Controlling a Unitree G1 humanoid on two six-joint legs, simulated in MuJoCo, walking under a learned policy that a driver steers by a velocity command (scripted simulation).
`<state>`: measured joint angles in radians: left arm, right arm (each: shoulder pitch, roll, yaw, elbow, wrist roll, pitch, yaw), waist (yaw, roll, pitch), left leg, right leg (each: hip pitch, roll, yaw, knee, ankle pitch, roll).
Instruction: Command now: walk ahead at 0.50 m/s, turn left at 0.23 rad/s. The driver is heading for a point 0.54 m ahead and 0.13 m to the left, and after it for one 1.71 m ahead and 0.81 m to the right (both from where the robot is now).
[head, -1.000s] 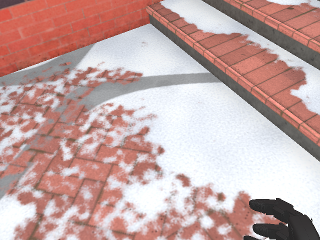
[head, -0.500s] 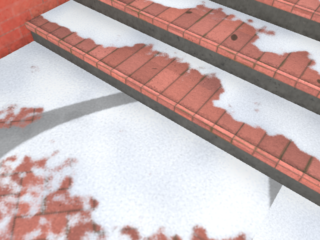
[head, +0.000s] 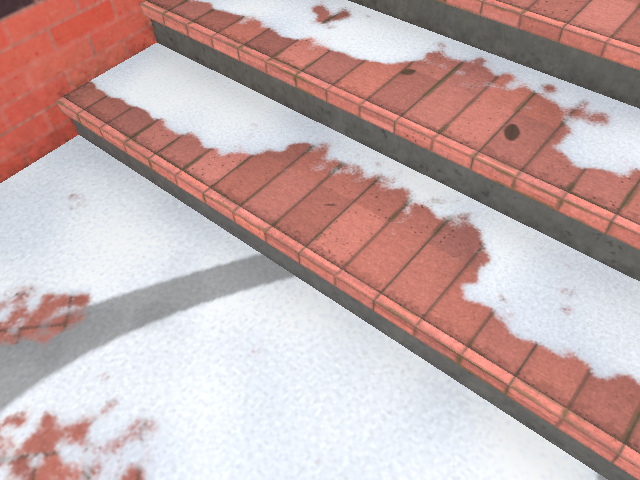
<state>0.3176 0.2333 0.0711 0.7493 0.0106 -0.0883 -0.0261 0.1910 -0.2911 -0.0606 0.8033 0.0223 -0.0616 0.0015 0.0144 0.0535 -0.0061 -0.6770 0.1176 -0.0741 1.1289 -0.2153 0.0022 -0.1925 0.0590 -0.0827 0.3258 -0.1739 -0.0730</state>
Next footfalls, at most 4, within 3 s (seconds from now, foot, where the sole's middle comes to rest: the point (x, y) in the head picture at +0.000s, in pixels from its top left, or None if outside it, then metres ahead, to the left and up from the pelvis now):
0.32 left None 0.34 0.18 -0.78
0.78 right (323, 416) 0.64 0.06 -0.78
1.20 left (222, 452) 0.56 0.28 -0.78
1.64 right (346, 478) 0.50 0.01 -0.78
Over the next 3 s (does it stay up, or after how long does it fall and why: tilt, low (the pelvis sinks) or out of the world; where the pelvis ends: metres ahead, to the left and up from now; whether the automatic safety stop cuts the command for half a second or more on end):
stays up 0.61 -0.07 -0.02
